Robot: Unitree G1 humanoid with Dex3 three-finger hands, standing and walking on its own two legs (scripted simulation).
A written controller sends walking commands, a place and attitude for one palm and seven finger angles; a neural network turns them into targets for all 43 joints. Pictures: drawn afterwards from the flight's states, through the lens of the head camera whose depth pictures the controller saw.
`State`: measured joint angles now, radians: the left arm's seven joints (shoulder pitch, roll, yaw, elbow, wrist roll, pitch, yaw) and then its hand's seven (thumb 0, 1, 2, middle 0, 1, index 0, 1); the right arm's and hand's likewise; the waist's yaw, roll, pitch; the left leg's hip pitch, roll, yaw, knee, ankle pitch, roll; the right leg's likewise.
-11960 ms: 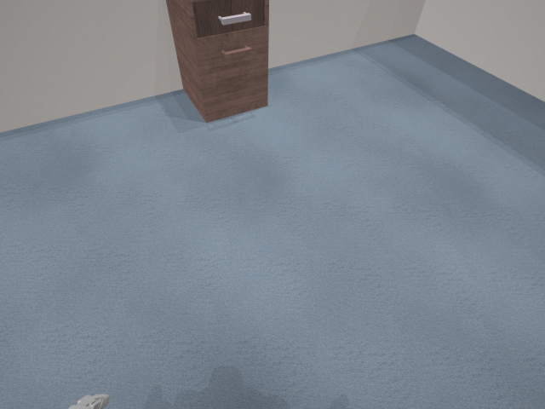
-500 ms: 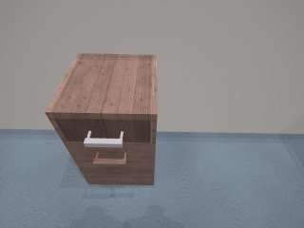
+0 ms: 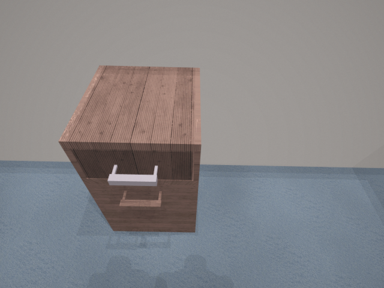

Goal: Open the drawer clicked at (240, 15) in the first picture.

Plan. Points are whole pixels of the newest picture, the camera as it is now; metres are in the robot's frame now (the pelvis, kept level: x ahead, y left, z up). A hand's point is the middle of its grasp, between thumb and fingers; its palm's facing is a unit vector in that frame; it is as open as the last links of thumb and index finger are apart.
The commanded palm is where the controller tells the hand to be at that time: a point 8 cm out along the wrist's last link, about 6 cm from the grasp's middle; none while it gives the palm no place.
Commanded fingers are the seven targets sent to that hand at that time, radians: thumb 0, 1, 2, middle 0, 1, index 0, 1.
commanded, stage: look again from close up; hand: left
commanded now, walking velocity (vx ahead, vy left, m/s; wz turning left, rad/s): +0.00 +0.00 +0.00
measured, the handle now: (134, 174) +0.49 +0.22 -0.18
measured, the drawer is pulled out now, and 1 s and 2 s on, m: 0.00 0.00 0.00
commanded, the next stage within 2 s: raise the hand with hooked fingers in 0.28 s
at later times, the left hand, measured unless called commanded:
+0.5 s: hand out of the picture +0.05 +0.19 -0.12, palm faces -0.12 -0.88 -0.47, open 7.3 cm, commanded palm +0.10 +0.21 -0.06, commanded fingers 0.00 0.74 0.83 -0.21 -0.41 -0.21 -0.41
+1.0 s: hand (97, 273) +0.16 +0.20 -0.05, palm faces +0.02 -0.06 -1.00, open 9.7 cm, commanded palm +0.15 +0.20 +0.01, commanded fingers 0.00 0.15 0.58 -0.25 -0.78 -0.25 -0.78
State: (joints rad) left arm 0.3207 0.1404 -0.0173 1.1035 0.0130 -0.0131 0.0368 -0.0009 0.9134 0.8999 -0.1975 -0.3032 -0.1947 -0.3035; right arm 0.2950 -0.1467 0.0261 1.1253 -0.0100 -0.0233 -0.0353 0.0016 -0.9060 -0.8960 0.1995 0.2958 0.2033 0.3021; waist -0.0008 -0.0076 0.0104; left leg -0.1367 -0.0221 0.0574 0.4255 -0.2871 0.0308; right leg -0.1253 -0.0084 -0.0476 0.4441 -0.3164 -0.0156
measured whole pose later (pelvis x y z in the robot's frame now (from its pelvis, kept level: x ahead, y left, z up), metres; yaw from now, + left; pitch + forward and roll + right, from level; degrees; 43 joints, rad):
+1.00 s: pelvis -0.05 -0.04 -0.04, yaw +1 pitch +9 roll +2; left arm 0.27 0.33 -0.10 0.13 1.08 0.02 0.46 0.00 0.36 0.67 -0.26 -0.64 -0.26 -0.64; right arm 0.02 -0.20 -0.01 0.54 -0.05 0.08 0.01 0.01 -0.90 -0.90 0.20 0.30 0.20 0.30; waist 0.10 0.02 -0.11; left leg -0.60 0.02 0.03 0.83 -0.39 -0.01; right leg -0.59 0.01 -0.08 0.87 -0.45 -0.08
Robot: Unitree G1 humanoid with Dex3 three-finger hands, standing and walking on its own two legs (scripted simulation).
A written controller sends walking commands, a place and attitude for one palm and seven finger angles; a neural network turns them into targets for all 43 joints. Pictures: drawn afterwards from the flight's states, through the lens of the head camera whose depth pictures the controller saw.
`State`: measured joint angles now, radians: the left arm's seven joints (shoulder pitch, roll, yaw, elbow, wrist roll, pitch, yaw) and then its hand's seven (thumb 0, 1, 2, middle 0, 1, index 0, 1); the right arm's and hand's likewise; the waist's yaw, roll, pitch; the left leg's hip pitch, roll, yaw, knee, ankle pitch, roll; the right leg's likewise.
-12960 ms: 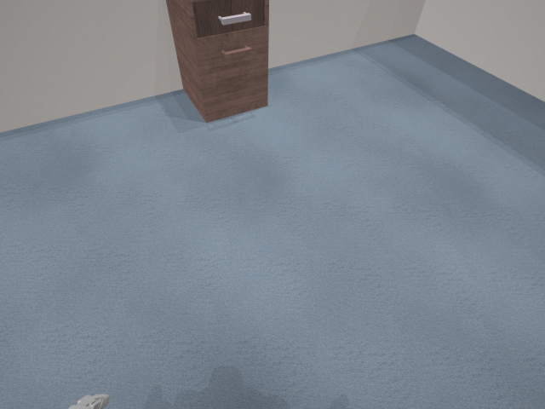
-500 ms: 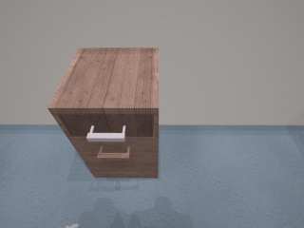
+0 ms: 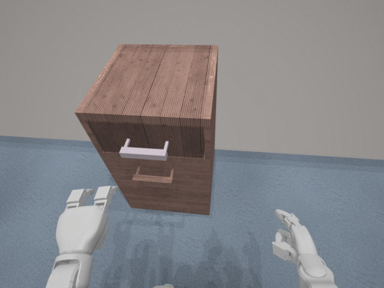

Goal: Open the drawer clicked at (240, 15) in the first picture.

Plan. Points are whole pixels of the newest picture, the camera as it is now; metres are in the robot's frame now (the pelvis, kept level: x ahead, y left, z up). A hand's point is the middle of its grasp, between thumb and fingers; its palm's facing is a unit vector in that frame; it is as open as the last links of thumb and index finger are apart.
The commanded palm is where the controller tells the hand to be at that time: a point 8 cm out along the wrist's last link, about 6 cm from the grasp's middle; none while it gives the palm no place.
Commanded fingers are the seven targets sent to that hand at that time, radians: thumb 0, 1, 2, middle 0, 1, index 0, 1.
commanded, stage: raise the hand with hooked fingers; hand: left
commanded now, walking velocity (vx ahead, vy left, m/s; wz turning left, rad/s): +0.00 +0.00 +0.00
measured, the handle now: (145, 148) +0.54 +0.25 -0.13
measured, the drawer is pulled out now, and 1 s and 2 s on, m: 0.00 0.00 0.00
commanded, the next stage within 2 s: move the hooked fingers above the handle in 1.28 s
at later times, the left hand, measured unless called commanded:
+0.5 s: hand (96, 182) +0.29 +0.25 +0.06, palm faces +0.03 -0.10 -0.99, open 12.6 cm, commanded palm +0.27 +0.25 +0.12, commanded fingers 0.00 -0.43 0.33 -0.29 -1.15 -0.29 -1.15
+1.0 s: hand (81, 147) +0.34 +0.28 +0.11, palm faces -0.03 -0.09 -1.00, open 13.8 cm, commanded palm +0.31 +0.28 +0.17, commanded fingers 0.00 -0.50 0.30 -0.30 -1.20 -0.30 -1.20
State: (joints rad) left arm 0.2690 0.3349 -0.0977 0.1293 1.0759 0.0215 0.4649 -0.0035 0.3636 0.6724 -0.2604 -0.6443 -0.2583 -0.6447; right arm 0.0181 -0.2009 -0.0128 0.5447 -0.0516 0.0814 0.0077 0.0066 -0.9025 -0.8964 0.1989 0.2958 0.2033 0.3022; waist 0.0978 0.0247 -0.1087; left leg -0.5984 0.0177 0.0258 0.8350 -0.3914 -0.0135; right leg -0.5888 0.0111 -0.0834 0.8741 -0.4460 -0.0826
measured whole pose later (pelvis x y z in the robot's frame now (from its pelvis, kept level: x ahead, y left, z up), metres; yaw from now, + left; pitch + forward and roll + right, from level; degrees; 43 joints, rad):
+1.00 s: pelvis +0.03 +0.05 +0.04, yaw -1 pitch +4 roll +0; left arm -0.09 0.47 -0.06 0.12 0.93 0.02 0.05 -0.01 -0.48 0.30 -0.32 -1.20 -0.31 -1.20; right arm 0.13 -0.23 0.00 0.58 0.01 0.13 0.00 0.01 -0.90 -0.90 0.20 0.30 0.21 0.30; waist 0.06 0.08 -0.03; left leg -0.26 -0.02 0.05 0.45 -0.26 0.04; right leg -0.24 -0.01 -0.05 0.45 -0.27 -0.01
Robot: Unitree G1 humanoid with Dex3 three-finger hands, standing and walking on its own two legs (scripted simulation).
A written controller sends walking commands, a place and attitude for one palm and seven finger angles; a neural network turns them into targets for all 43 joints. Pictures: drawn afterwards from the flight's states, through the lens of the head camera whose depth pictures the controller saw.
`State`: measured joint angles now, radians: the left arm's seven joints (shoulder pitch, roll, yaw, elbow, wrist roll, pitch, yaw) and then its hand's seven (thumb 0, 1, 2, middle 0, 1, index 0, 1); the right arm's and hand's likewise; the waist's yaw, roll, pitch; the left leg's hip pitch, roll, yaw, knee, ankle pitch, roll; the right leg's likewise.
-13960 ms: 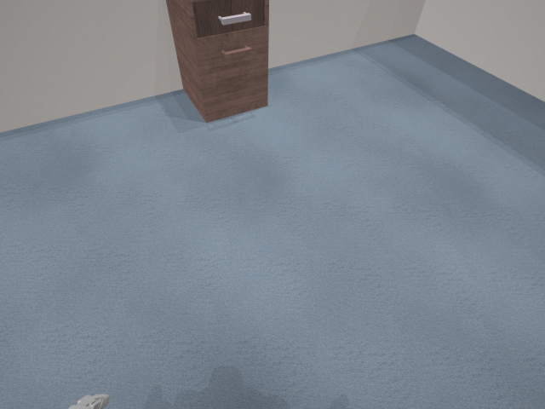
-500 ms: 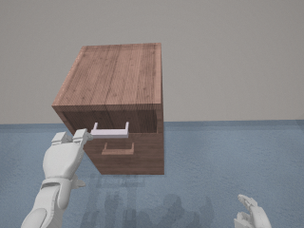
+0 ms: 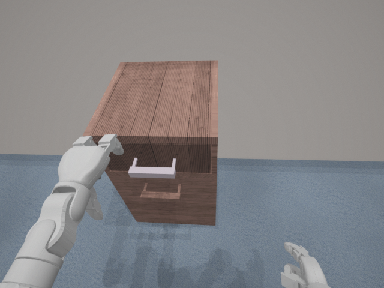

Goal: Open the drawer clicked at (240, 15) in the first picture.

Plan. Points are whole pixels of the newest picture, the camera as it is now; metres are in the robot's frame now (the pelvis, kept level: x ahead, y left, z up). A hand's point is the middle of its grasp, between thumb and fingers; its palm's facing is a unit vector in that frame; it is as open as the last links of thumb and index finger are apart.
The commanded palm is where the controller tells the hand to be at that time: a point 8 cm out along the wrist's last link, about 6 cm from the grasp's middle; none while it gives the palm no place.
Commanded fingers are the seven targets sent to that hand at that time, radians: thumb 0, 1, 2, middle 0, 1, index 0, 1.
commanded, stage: raise the hand with hooked fingers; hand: left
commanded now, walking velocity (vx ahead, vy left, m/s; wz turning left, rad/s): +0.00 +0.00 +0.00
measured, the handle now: (153, 166) +0.51 +0.21 -0.18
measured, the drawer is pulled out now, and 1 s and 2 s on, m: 0.00 0.00 0.00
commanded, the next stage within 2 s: move the hooked fingers above the handle in 0.28 s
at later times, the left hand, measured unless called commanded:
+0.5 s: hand (105, 183) +0.30 +0.23 +0.05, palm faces -0.04 -0.10 -0.99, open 13.8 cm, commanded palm +0.29 +0.24 +0.11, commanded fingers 0.00 -0.50 0.30 -0.30 -1.20 -0.30 -1.20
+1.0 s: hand (124, 178) +0.36 +0.22 -0.01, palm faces -0.08 -0.06 -0.99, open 13.8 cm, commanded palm +0.34 +0.23 +0.05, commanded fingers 0.00 -0.50 0.30 -0.30 -1.20 -0.30 -1.20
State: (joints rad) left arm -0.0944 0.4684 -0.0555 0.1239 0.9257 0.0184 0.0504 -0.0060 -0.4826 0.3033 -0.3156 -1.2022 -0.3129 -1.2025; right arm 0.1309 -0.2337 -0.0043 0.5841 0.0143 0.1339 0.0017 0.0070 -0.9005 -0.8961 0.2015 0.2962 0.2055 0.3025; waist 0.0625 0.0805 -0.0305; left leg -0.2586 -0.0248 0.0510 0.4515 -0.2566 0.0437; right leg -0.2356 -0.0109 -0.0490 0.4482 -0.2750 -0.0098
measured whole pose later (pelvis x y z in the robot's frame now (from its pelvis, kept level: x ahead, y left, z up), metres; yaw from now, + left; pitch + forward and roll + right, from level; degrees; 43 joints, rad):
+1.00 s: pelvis -0.01 -0.01 -0.02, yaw -1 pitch +12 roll +0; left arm -0.30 0.44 -0.03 0.57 1.03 -0.11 0.25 -0.01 -0.48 0.30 -0.32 -1.20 -0.31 -1.20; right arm 0.23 -0.26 -0.07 0.65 0.01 0.13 -0.02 0.01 -0.90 -0.90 0.20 0.30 0.20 0.30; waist 0.00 0.04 -0.09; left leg -0.52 0.01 0.06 0.64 -0.32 0.03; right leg -0.50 0.01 -0.04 0.63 -0.33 -0.03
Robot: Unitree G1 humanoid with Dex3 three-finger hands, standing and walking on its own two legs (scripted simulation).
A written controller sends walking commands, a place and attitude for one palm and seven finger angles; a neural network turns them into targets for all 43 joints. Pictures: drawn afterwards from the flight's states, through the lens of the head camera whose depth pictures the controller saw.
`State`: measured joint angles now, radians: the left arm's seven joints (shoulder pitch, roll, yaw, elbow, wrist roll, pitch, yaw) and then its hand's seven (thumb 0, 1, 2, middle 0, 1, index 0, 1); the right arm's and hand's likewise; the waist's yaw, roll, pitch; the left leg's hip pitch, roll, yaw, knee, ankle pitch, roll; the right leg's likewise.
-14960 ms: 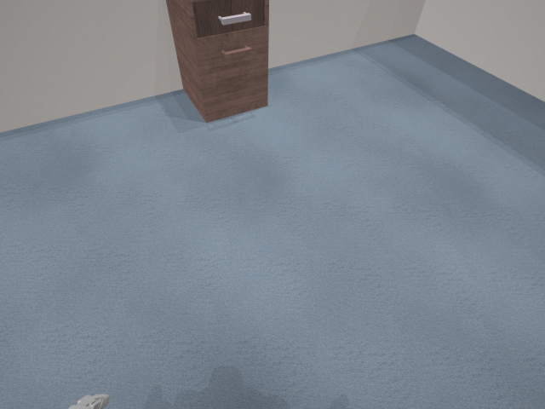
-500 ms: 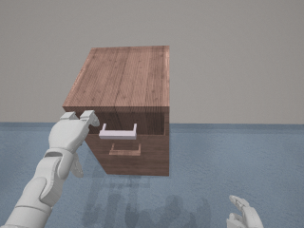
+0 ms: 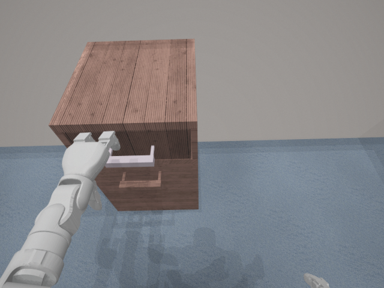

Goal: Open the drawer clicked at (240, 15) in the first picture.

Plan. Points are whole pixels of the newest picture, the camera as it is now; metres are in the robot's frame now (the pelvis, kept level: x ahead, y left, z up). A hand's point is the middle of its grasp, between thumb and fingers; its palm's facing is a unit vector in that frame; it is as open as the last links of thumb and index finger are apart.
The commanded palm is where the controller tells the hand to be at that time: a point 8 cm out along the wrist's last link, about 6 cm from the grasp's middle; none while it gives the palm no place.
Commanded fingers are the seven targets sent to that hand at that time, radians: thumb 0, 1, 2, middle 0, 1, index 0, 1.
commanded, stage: move the hooked fingers above the handle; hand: left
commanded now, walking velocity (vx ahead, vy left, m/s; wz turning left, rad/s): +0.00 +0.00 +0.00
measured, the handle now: (130, 155) +0.51 +0.24 -0.16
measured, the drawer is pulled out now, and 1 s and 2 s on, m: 0.00 0.00 0.00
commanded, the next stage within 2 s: lower the fingers behind the handle in 1.58 s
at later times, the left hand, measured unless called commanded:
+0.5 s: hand (111, 166) +0.40 +0.24 -0.05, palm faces -0.06 -0.04 -1.00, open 13.8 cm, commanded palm +0.39 +0.24 +0.00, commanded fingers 0.00 -0.50 0.30 -0.30 -1.20 -0.30 -1.20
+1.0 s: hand (124, 160) +0.46 +0.23 -0.11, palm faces -0.08 -0.04 -1.00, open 13.8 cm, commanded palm +0.44 +0.22 -0.04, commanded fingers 0.00 -0.50 0.30 -0.30 -1.20 -0.30 -1.20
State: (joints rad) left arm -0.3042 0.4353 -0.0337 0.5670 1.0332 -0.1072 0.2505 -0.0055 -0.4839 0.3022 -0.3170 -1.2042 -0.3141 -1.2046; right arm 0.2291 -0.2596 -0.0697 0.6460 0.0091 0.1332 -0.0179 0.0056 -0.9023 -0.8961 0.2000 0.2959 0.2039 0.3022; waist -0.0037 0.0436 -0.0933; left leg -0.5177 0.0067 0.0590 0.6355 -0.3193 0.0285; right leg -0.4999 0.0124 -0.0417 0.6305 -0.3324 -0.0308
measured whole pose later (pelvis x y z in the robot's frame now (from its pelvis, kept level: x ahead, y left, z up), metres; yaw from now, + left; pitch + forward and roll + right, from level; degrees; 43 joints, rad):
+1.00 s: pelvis -0.02 +0.02 -0.07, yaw -2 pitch +28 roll -3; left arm -0.76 0.47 0.05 1.10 1.16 -0.06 0.46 0.00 -0.48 0.30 -0.32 -1.20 -0.31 -1.20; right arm 0.32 -0.24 -0.05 0.70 -0.06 0.12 0.01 0.00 -0.90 -0.90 0.20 0.30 0.21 0.30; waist -0.15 0.05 -0.18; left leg -1.09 0.04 0.06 1.07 -0.46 0.06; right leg -1.05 0.02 -0.05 1.01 -0.44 -0.01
